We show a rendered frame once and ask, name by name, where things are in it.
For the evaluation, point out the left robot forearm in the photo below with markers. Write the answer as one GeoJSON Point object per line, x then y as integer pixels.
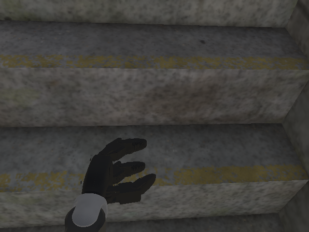
{"type": "Point", "coordinates": [88, 214]}

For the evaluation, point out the robot left hand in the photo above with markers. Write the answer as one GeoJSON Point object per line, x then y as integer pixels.
{"type": "Point", "coordinates": [102, 174]}

